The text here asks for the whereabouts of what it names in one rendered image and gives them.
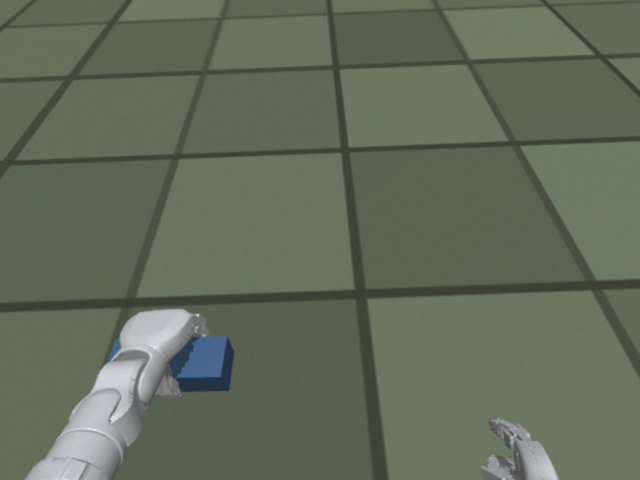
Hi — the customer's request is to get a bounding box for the left robot arm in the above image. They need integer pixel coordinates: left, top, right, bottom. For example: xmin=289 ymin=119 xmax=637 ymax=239
xmin=25 ymin=344 xmax=166 ymax=480

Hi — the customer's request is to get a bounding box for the left robot hand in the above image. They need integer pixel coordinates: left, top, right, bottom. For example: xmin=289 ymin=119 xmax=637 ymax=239
xmin=119 ymin=309 xmax=210 ymax=399

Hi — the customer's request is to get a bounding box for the right robot hand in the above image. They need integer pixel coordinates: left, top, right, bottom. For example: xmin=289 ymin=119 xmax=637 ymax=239
xmin=481 ymin=417 xmax=559 ymax=480

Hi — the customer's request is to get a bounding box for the carton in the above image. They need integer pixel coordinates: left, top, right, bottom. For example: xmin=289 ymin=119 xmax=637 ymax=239
xmin=107 ymin=336 xmax=234 ymax=392

